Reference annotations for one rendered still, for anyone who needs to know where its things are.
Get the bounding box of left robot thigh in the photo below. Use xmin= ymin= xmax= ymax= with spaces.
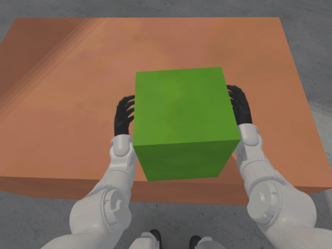
xmin=129 ymin=236 xmax=159 ymax=249

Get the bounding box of robot left upper arm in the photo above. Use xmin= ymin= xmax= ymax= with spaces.
xmin=41 ymin=189 xmax=132 ymax=249

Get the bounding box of robot right hand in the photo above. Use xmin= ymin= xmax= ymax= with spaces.
xmin=227 ymin=85 xmax=253 ymax=126

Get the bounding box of robot right forearm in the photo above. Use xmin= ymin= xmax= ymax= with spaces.
xmin=234 ymin=123 xmax=317 ymax=217

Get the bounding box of robot left hand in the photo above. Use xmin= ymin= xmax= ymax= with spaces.
xmin=114 ymin=95 xmax=135 ymax=136

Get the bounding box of robot right foot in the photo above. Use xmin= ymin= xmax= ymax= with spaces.
xmin=189 ymin=236 xmax=201 ymax=249

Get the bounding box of carton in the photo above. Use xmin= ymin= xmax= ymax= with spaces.
xmin=133 ymin=67 xmax=241 ymax=181

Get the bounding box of robot right upper arm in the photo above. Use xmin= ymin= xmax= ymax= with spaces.
xmin=247 ymin=181 xmax=332 ymax=249

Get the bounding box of robot left forearm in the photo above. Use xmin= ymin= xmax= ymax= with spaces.
xmin=70 ymin=134 xmax=137 ymax=228

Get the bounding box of pedestal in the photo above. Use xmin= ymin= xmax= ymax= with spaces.
xmin=0 ymin=17 xmax=332 ymax=206

